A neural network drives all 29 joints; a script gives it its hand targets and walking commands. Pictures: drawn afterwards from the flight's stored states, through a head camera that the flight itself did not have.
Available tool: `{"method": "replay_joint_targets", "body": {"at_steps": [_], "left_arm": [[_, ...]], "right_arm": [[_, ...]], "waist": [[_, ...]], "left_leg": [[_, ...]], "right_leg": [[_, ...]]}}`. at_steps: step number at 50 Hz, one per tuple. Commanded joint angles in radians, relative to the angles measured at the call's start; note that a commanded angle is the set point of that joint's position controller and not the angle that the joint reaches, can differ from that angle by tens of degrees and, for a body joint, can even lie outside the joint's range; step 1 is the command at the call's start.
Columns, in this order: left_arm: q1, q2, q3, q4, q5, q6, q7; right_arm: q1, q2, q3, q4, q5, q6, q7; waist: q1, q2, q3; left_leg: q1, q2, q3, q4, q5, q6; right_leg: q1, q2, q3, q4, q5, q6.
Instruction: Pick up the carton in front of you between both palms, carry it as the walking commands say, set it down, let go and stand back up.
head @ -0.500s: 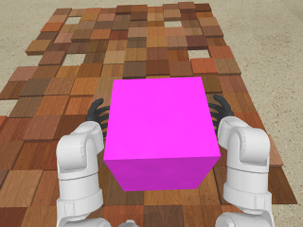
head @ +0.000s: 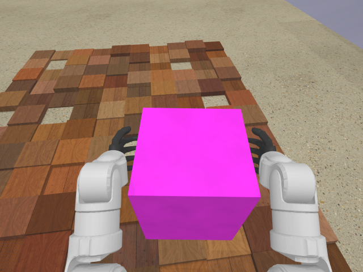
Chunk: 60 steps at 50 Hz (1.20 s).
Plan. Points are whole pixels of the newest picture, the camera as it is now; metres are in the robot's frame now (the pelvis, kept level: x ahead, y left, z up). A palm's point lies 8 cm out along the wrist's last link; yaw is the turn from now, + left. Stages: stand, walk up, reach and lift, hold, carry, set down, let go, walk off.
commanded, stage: carry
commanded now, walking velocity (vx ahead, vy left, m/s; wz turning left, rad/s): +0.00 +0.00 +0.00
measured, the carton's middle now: (190, 178) +0.34 -0.01 +0.04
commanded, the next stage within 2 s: none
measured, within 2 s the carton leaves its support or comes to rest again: neither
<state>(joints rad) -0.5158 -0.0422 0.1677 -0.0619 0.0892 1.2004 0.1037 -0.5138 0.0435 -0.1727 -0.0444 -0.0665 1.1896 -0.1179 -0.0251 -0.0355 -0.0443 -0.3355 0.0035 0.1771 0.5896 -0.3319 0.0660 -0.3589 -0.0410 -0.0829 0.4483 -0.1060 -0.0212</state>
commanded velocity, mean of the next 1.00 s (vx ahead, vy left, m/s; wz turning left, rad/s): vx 0.00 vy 0.00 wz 0.00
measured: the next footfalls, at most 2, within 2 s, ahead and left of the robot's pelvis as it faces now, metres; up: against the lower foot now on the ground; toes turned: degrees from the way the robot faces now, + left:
left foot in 1.76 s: +0.24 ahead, +0.13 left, +0.01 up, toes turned +9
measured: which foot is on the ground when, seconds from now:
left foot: down 0.00-1.00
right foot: down 0.00-1.00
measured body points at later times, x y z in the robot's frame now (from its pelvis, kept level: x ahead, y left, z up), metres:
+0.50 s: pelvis +0.06 +0.00 +0.01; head +0.07 +0.00 +0.46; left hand +0.42 +0.17 +0.12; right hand +0.43 -0.13 +0.12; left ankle +0.01 +0.09 -0.72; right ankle +0.07 -0.10 -0.73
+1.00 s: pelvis +0.05 +0.01 +0.01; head +0.07 +0.01 +0.46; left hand +0.41 +0.18 +0.12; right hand +0.42 -0.12 +0.12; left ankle +0.01 +0.10 -0.72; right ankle +0.07 -0.10 -0.73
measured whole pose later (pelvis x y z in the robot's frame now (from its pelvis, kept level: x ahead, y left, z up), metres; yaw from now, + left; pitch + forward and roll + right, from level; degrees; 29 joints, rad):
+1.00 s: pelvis +0.05 +0.01 +0.01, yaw +3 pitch +3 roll -1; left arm -0.65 -0.01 0.20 0.12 0.06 1.23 0.13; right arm -0.65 0.02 -0.22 0.12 -0.07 1.24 -0.13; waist 0.01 0.01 -0.04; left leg -0.24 0.02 0.11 0.53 -0.38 0.03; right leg -0.31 -0.03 -0.13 0.50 -0.09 -0.05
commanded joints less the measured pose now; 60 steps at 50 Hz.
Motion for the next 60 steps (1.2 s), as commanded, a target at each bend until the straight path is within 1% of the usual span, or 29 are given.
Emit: {"method": "replay_joint_targets", "body": {"at_steps": [1, 2, 3, 5, 6, 8, 9, 12, 19, 22, 25, 35, 42, 54, 60], "left_arm": [[-0.663, -0.891, -0.626, 0.032, -0.387, -0.014, -0.216], [-0.668, -0.902, -0.597, 0.067, -0.385, -0.018, -0.220], [-0.687, -0.917, -0.577, 0.095, -0.386, -0.022, -0.224], [-0.733, -0.956, -0.556, 0.134, -0.398, -0.030, -0.232], [-0.757, -0.977, -0.550, 0.140, -0.408, -0.033, -0.235], [-0.808, -1.014, -0.547, 0.128, -0.431, -0.033, -0.234], [-0.831, -1.028, -0.549, 0.112, -0.442, -0.030, -0.232], [-0.866, -1.050, -0.556, 0.063, -0.464, -0.012, -0.220], [-0.891, -1.081, -0.584, 0.052, -0.478, 0.003, -0.215], [-0.900, -1.093, -0.594, 0.053, -0.485, 0.003, -0.216], [-0.898, -1.101, -0.598, 0.059, -0.488, 0.003, -0.216], [-0.891, -1.107, -0.604, 0.054, -0.486, 0.002, -0.215], [-0.882, -1.099, -0.608, 0.049, -0.477, 0.003, -0.214], [-0.877, -1.092, -0.599, 0.074, -0.471, 0.003, -0.219], [-0.879, -1.093, -0.582, 0.105, -0.469, 0.004, -0.224]], "right_arm": [[-0.716, 0.936, 0.674, 0.014, 0.421, -0.006, 0.240], [-0.752, 0.960, 0.662, 0.045, 0.427, -0.004, 0.241], [-0.783, 0.986, 0.651, 0.077, 0.433, -0.007, 0.243], [-0.830, 1.038, 0.634, 0.118, 0.448, -0.018, 0.242], [-0.850, 1.060, 0.625, 0.123, 0.455, -0.022, 0.240], [-0.881, 1.093, 0.609, 0.117, 0.464, -0.026, 0.233], [-0.890, 1.103, 0.603, 0.107, 0.468, -0.024, 0.228], [-0.886, 1.108, 0.586, 0.080, 0.466, -0.009, 0.216], [-0.864, 1.094, 0.560, 0.090, 0.437, 0.010, 0.218], [-0.869, 1.087, 0.558, 0.084, 0.430, 0.013, 0.218], [-0.871, 1.079, 0.559, 0.076, 0.424, 0.015, 0.218], [-0.889, 1.075, 0.579, 0.041, 0.427, 0.018, 0.222], [-0.888, 1.076, 0.589, 0.036, 0.432, 0.019, 0.228], [-0.881, 1.075, 0.585, 0.064, 0.431, 0.016, 0.235], [-0.877, 1.075, 0.572, 0.093, 0.427, 0.011, 0.234]], "waist": [[0.037, -0.071, -0.449], [0.033, -0.088, -0.429], [0.029, -0.080, -0.426], [0.027, -0.090, -0.430], [0.027, -0.088, -0.441], [0.027, -0.075, -0.463], [0.027, -0.063, -0.473], [0.028, -0.029, -0.489], [0.032, 0.043, -0.492], [0.031, 0.059, -0.487], [0.030, 0.064, -0.487], [0.029, 0.057, -0.494], [0.029, 0.055, -0.496], [0.028, 0.042, -0.481], [0.026, 0.034, -0.464]], "left_leg": [[0.042, 0.067, -0.122, -0.053, -0.020, -0.053], [0.072, 0.068, -0.121, -0.055, 0.006, -0.060], [0.095, 0.075, -0.121, -0.061, 0.050, -0.062], [0.112, 0.086, -0.123, -0.071, 0.130, -0.063], [0.117, 0.086, -0.122, -0.070, 0.155, -0.063], [0.130, 0.083, -0.120, -0.071, 0.180, -0.063], [0.141, 0.082, -0.119, -0.074, 0.193, -0.064], [0.187, 0.084, -0.120, -0.082, 0.259, -0.063], [0.280, 0.110, -0.127, -0.067, 0.515, -0.062], [0.296, 0.118, -0.129, -0.057, 0.583, -0.057], [0.298, 0.119, -0.130, -0.050, 0.615, -0.054], [0.293, 0.117, -0.137, -0.048, 0.629, -0.047], [0.283, 0.116, -0.142, -0.052, 0.603, -0.045], [0.243, 0.117, -0.149, -0.072, 0.469, -0.041], [0.203, 0.121, -0.155, -0.079, 0.350, -0.031]], "right_leg": [[0.338, -0.242, 0.200, -0.029, 0.473, -0.088], [0.310, -0.218, 0.188, -0.041, 0.418, -0.079], [0.306, -0.197, 0.164, -0.036, 0.420, -0.065], [0.326, -0.166, 0.122, -0.003, 0.523, -0.048], [0.342, -0.161, 0.111, 0.011, 0.568, -0.042], [0.363, -0.159, 0.105, 0.030, 0.630, -0.040], [0.365, -0.158, 0.104, 0.036, 0.638, -0.040], [0.346, -0.146, 0.096, 0.042, 0.612, -0.039], [0.260, -0.095, 0.060, 0.051, 0.521, -0.038], [0.238, -0.076, 0.046, 0.050, 0.484, -0.040], [0.235, -0.067, 0.038, 0.052, 0.476, -0.043], [0.245, -0.061, 0.031, 0.059, 0.463, -0.049], [0.254, -0.068, 0.033, 0.059, 0.460, -0.053], [0.272, -0.096, 0.044, 0.041, 0.433, -0.049], [0.278, -0.113, 0.052, 0.028, 0.351, -0.040]]}}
